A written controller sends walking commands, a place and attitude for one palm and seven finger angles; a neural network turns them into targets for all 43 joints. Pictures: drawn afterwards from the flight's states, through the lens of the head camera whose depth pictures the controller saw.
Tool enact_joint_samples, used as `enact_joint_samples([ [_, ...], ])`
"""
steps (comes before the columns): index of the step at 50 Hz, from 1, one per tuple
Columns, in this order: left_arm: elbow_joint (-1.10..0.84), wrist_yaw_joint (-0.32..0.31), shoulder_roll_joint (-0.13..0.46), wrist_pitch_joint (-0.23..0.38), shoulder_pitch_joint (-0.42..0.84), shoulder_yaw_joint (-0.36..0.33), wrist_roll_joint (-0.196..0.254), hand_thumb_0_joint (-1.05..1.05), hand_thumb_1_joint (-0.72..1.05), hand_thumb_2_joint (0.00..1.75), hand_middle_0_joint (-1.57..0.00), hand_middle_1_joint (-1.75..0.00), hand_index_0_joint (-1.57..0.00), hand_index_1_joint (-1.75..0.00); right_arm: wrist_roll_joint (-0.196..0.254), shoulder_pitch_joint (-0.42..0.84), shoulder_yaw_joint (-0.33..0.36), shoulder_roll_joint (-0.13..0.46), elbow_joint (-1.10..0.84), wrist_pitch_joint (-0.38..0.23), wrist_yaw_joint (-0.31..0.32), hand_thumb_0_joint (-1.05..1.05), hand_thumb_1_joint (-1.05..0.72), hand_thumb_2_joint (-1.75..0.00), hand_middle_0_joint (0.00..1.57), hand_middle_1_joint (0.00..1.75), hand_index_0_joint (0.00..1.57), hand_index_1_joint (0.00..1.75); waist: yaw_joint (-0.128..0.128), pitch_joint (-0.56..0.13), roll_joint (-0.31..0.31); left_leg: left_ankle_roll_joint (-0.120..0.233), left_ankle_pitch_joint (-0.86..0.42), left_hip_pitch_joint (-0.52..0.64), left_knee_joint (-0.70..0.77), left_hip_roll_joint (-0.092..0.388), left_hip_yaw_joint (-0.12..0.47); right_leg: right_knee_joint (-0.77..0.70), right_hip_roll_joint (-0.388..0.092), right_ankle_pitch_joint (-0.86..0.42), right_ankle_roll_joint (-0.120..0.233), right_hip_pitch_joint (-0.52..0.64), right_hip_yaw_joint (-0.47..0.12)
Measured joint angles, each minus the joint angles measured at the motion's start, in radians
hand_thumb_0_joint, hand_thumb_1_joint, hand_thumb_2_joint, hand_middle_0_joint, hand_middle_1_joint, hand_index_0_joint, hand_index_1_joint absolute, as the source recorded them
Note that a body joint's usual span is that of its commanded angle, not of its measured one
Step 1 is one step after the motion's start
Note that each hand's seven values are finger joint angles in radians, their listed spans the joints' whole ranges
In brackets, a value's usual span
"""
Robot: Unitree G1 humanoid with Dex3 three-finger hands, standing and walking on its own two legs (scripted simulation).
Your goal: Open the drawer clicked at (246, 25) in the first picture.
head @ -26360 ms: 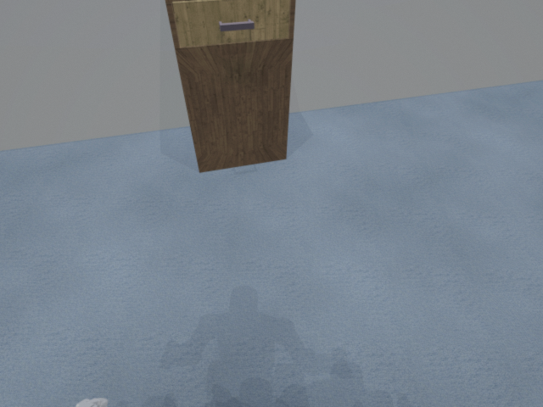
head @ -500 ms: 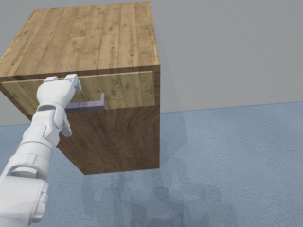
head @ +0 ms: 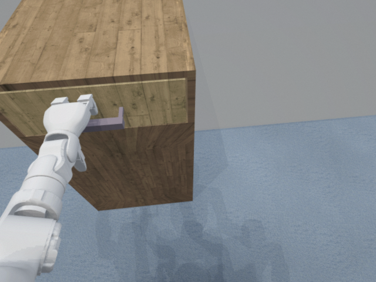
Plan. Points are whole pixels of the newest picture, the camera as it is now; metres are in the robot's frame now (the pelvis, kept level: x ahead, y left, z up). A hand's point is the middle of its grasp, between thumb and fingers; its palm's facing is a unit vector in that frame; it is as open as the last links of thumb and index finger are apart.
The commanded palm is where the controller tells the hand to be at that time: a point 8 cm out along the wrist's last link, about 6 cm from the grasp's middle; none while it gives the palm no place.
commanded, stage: lower the fingers behind the handle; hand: left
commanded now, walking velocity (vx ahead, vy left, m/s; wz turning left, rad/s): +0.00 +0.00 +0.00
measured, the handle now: (97, 118) +0.50 +0.23 +0.02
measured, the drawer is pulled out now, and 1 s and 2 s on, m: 0.00 0.00 0.00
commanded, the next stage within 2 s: lift the fingers back up to retry in 0.98 s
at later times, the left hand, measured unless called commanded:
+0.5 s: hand (80, 134) +0.44 +0.25 +0.03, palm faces -0.04 +0.01 -1.00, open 13.8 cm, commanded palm +0.42 +0.25 +0.06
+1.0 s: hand (81, 134) +0.45 +0.25 +0.03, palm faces -0.03 +0.02 -1.00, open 13.8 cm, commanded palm +0.42 +0.25 +0.05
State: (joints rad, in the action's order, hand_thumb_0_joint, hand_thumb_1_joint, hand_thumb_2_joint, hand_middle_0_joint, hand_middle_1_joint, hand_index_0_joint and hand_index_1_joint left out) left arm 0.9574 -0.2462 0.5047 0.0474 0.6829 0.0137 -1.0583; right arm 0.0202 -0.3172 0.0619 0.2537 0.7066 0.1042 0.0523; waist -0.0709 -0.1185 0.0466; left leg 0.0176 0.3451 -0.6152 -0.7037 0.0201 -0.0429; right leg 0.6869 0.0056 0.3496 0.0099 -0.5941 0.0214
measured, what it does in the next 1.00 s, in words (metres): stands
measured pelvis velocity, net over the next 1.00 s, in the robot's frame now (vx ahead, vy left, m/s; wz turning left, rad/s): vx -0.02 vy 0.00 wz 0.00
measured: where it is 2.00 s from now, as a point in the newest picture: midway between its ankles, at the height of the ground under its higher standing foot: outside the picture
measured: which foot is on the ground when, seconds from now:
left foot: down 0.00-1.00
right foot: down 0.00-1.00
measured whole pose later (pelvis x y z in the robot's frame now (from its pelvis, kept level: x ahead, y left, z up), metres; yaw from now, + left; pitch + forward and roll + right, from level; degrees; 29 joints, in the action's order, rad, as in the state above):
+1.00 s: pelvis -0.02 +0.00 -0.02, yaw +0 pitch +18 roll -1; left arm 1.03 -0.30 0.53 0.03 0.78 0.05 -1.07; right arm 0.03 -0.36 0.04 0.26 0.69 0.11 0.05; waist -0.09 -0.14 0.04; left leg 0.03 0.36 -0.78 -0.83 0.03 -0.04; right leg 0.80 0.01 0.36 0.00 -0.75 0.02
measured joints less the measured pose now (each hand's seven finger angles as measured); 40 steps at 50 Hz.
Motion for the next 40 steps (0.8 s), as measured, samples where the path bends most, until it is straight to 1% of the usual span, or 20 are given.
enact_joint_samples([
  [2,-0.007,0.000,0.001,0.019,-0.005,-0.004,-0.004,0.00,-0.49,0.30,-0.32,-1.20,-0.32,-1.20,-0.002,-0.010,0.003,0.001,0.001,-0.001,0.000,0.00,-0.90,-0.90,0.21,0.30,0.20,0.30,0.000,-0.003,0.000,0.001,0.004,-0.010,-0.008,0.001,-0.001,0.005,0.000,0.002,-0.001,-0.009,-0.001],
  [5,-0.020,-0.018,0.003,0.040,-0.013,-0.015,-0.009,0.00,-0.49,0.30,-0.33,-1.21,-0.32,-1.20,-0.005,-0.021,0.009,0.003,0.005,0.001,-0.004,0.00,-0.90,-0.90,0.21,0.30,0.20,0.30,0.004,-0.009,-0.001,0.002,0.011,-0.028,-0.023,0.001,-0.002,0.018,0.001,0.007,-0.002,-0.026,-0.002],
  [7,-0.023,-0.036,0.000,0.044,-0.016,-0.015,-0.012,0.00,-0.49,0.30,-0.33,-1.22,-0.32,-1.20,-0.007,-0.026,0.013,0.004,0.010,0.002,-0.009,0.00,-0.90,-0.90,0.21,0.30,0.20,0.30,0.007,-0.013,-0.001,0.004,0.015,-0.039,-0.034,0.002,-0.003,0.027,0.001,0.010,-0.003,-0.037,-0.003],
  [10,-0.021,-0.061,-0.008,0.039,-0.016,-0.013,-0.017,0.00,-0.49,0.30,-0.32,-1.23,-0.32,-1.20,-0.007,-0.026,0.014,0.005,0.017,0.005,-0.016,0.00,-0.90,-0.90,0.21,0.30,0.20,0.30,0.008,-0.019,-0.001,0.006,0.020,-0.052,-0.047,0.002,-0.003,0.038,0.001,0.014,-0.005,-0.049,-0.004],
  [14,0.000,-0.080,-0.017,0.011,0.003,0.005,-0.024,0.00,-0.49,0.30,-0.31,-1.25,-0.32,-1.20,-0.005,-0.020,0.011,0.004,0.016,0.007,-0.021,0.00,-0.90,-0.90,0.21,0.30,0.20,0.30,0.006,-0.022,-0.001,0.007,0.022,-0.065,-0.058,0.000,-0.002,0.048,-0.001,0.015,-0.006,-0.061,-0.003],
  [18,0.024,-0.081,-0.024,-0.019,0.024,0.020,-0.022,0.00,-0.49,0.30,-0.30,-1.26,-0.32,-1.20,-0.005,-0.014,0.006,0.001,0.007,0.007,-0.022,0.00,-0.90,-0.90,0.21,0.30,0.20,0.30,0.003,-0.025,-0.001,0.009,0.020,-0.072,-0.062,0.000,-0.003,0.052,-0.001,0.013,-0.007,-0.068,-0.004],
  [23,0.052,-0.072,-0.021,-0.030,0.048,0.035,-0.023,0.00,-0.49,0.30,-0.28,-1.26,-0.32,-1.20,-0.003,-0.011,-0.005,-0.002,-0.006,0.005,-0.019,0.00,-0.90,-0.90,0.21,0.30,0.20,0.30,-0.001,-0.027,-0.003,0.009,0.018,-0.082,-0.070,-0.001,-0.002,0.061,-0.003,0.012,-0.008,-0.079,-0.003],
  [30,0.056,-0.071,-0.015,-0.020,0.060,0.036,-0.020,0.00,-0.49,0.30,-0.25,-1.27,-0.32,-1.20,-0.003,-0.019,-0.011,0.001,-0.017,0.003,-0.017,0.00,-0.90,-0.90,0.21,0.30,0.20,0.30,0.000,-0.031,-0.004,0.009,0.021,-0.113,-0.095,0.001,0.000,0.086,-0.002,0.016,-0.007,-0.109,-0.001],
  [40,0.059,-0.068,0.007,-0.014,0.083,0.035,-0.018,0.00,-0.49,0.30,-0.24,-1.31,-0.32,-1.20,0.001,-0.028,-0.017,0.008,-0.017,0.005,-0.009,0.00,-0.90,-0.90,0.21,0.30,0.20,0.30,-0.008,-0.028,-0.005,0.008,0.022,-0.151,-0.122,0.003,0.003,0.111,0.001,0.017,-0.005,-0.145,0.002],
])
